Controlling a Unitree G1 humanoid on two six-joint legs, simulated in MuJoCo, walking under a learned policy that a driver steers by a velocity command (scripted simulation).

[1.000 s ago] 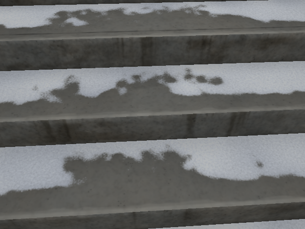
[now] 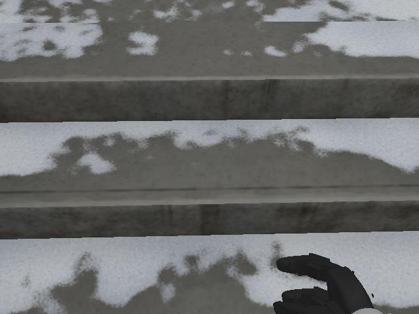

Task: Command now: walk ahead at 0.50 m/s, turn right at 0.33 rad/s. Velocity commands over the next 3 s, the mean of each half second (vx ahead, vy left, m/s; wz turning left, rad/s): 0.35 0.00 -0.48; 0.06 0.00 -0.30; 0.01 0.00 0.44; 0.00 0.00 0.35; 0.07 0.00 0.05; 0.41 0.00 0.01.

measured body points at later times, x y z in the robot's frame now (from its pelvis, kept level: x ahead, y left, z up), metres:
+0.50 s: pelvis +0.25 -0.02 +0.13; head +0.26 -0.02 +0.58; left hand +0.54 +0.07 +0.06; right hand +0.15 -0.19 -0.03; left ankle +0.11 +0.11 -0.61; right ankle +0.39 -0.16 -0.44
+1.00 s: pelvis +0.38 -0.07 +0.26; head +0.38 -0.07 +0.71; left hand +0.64 +0.05 +0.16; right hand +0.37 -0.33 +0.13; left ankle +0.47 +0.06 -0.43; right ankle +0.40 -0.16 -0.46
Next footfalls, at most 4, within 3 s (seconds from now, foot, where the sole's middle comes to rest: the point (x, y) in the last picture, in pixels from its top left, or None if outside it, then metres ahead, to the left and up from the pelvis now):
0.52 right None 0.43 -0.17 -0.50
1.02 left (218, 279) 0.51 0.05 -0.50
1.66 left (211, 304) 0.44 0.06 -0.50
2.00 right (303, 303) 0.47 -0.17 -0.50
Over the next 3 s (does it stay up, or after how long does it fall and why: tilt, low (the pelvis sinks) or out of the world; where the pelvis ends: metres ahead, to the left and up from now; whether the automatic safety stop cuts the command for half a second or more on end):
stays up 0.67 -0.05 0.31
